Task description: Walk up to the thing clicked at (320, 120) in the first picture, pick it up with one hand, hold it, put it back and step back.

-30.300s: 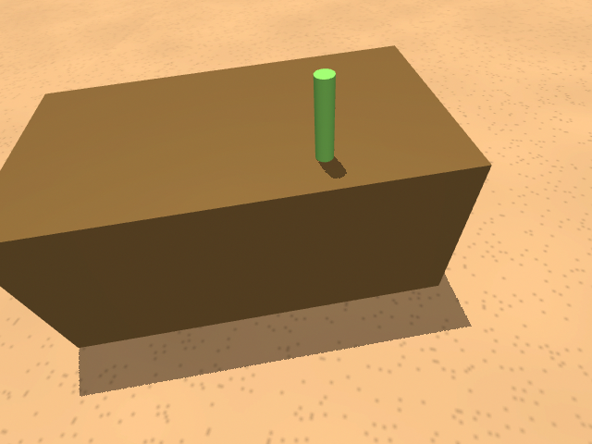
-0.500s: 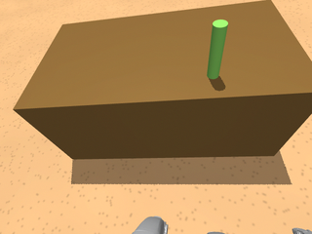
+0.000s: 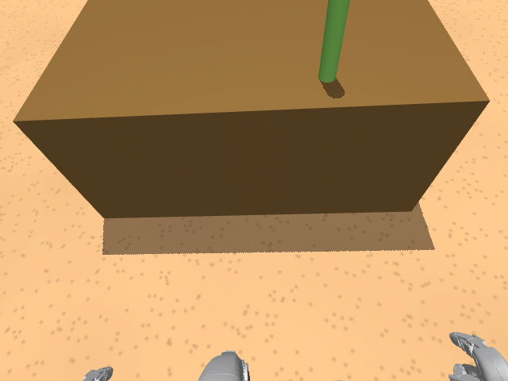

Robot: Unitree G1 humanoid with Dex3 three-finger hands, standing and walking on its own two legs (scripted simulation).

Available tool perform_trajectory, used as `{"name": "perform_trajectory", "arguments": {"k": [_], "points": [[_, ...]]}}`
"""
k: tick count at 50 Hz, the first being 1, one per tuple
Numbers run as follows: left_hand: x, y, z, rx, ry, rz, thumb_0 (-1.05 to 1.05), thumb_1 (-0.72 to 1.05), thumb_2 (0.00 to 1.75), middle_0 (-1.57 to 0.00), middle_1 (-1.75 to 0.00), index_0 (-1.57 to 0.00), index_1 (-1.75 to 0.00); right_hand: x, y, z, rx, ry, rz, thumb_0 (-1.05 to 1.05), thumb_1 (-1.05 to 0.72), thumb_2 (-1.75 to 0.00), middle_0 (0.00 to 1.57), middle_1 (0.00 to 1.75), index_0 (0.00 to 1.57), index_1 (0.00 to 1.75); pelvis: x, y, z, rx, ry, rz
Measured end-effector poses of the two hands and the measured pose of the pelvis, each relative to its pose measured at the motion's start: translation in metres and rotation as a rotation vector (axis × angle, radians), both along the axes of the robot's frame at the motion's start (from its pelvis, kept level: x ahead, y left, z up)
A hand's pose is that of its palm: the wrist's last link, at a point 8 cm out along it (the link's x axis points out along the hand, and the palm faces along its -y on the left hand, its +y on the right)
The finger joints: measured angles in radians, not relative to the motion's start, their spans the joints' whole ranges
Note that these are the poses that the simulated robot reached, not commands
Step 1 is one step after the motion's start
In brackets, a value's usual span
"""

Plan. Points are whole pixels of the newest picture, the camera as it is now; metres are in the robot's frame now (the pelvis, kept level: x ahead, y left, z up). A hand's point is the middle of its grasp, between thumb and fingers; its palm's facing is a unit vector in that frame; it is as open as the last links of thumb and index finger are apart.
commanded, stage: step back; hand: right
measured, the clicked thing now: (332, 39) +0.94 -0.16 -0.03
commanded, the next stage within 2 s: stand in 1.46 s
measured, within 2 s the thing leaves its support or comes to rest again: neither
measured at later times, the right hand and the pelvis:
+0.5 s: hand out of the picture -0.05 -0.25 -0.13, palm faces -0.12 +0.92 -0.38, open 7.4 cm; pelvis -0.15 +0.00 +0.01, yaw +4 degrees
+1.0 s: hand out of the picture -0.11 -0.25 -0.13, palm faces -0.06 +0.93 -0.36, open 7.4 cm; pelvis -0.17 +0.00 +0.02, yaw +2 degrees
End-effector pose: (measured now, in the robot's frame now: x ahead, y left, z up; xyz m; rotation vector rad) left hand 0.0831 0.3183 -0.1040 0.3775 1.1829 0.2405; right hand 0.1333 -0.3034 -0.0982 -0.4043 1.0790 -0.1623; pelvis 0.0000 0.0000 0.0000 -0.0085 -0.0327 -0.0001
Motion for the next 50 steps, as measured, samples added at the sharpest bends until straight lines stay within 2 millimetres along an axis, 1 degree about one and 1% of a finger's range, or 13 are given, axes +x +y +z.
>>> {"name": "perform_trajectory", "arguments": {"k": [3,7,13,17,21,23,26,30,33,37,41,46,50], "points": [[-0.036,-0.012,0.005,-0.001,0.032,0.007,0.01,0.90,0.90,-0.21,-0.30,-0.21,-0.30,-0.017,-0.007,-0.006,0.019,-0.005,-0.025,0.01,-0.90,-0.89,0.21,0.30,0.20,0.30,-0.022,-0.006,0.001,-0.018,-0.014,0.007],[-0.075,-0.015,0.017,0.012,0.051,0.031,0.01,0.90,0.90,-0.21,-0.31,-0.21,-0.30,-0.049,-0.009,-0.004,0.033,0.021,-0.034,0.01,-0.91,-0.89,0.21,0.30,0.20,0.30,-0.043,-0.009,0.011,0.030,-0.003,0.010],[-0.103,-0.004,0.023,0.049,-0.018,0.049,0.01,0.90,0.90,-0.21,-0.31,-0.21,-0.30,-0.102,-0.009,-0.010,0.001,0.101,0.009,0.01,-0.91,-0.89,0.20,0.30,0.20,0.30,-0.083,-0.007,0.008,0.031,0.005,0.071],[-0.123,0.009,0.012,0.039,-0.069,0.065,0.01,0.90,0.90,-0.21,-0.31,-0.21,-0.30,-0.134,-0.001,-0.015,-0.018,0.132,0.034,0.01,-0.91,-0.89,0.20,0.30,0.20,0.30,-0.112,0.000,-0.001,0.039,-0.007,0.108],[-0.152,0.010,0.007,0.009,-0.040,0.081,0.01,0.90,0.90,-0.21,-0.30,-0.21,-0.30,-0.165,0.008,-0.006,0.000,0.128,0.030,0.01,-0.91,-0.89,0.20,0.30,0.20,0.30,-0.135,0.002,0.005,0.030,-0.025,0.096],[-0.166,0.007,0.007,-0.010,-0.027,0.087,0.01,0.90,0.90,-0.21,-0.30,-0.21,-0.30,-0.175,0.009,0.000,0.002,0.112,0.025,0.01,-0.90,-0.89,0.21,0.30,0.21,0.30,-0.143,0.000,0.008,0.019,-0.025,0.086],[-0.187,0.001,0.005,-0.031,-0.005,0.082,0.01,0.90,0.90,-0.21,-0.30,-0.21,-0.30,-0.183,0.007,0.005,0.008,0.076,0.019,0.01,-0.90,-0.89,0.21,0.30,0.21,0.30,-0.153,-0.003,0.011,0.012,-0.020,0.065],[-0.214,-0.011,0.002,-0.032,0.029,0.076,0.01,0.90,0.90,-0.21,-0.30,-0.21,-0.30,-0.188,-0.003,0.003,0.019,0.027,0.003,0.01,-0.90,-0.89,0.21,0.30,0.21,0.30,-0.167,-0.010,0.008,-0.016,-0.034,0.039],[-0.232,-0.019,0.004,-0.040,0.038,0.076,0.01,0.90,0.90,-0.21,-0.30,-0.21,-0.30,-0.196,-0.006,0.004,0.027,0.025,-0.011,0.01,-0.90,-0.89,0.21,0.30,0.20,0.30,-0.173,-0.012,0.011,-0.015,-0.032,0.036],[-0.241,-0.019,0.007,-0.050,0.032,0.087,0.01,0.90,0.90,-0.21,-0.30,-0.21,-0.30,-0.210,-0.008,0.005,0.027,0.052,-0.014,0.01,-0.91,-0.89,0.20,0.30,0.20,0.30,-0.177,-0.006,0.014,-0.004,-0.019,0.046],[-0.237,-0.008,0.003,-0.061,0.022,0.090,0.01,0.90,0.90,-0.21,-0.31,-0.21,-0.30,-0.228,-0.003,0.003,0.007,0.101,-0.019,0.01,-0.91,-0.89,0.20,0.30,0.20,0.30,-0.179,0.004,0.013,0.008,-0.014,0.066],[-0.222,0.002,0.003,-0.062,0.039,0.072,0.01,0.90,0.90,-0.21,-0.30,-0.21,-0.30,-0.246,0.008,0.007,0.014,0.128,-0.049,0.01,-0.91,-0.89,0.20,0.30,0.20,0.30,-0.173,0.008,0.017,0.012,-0.004,0.052],[-0.201,0.004,0.007,-0.045,0.027,0.047,0.01,0.90,0.90,-0.21,-0.30,-0.21,-0.30,-0.249,0.009,0.005,0.030,0.145,-0.069,0.01,-0.90,-0.89,0.21,0.30,0.20,0.30,-0.167,0.003,0.018,0.009,-0.002,0.041]]}}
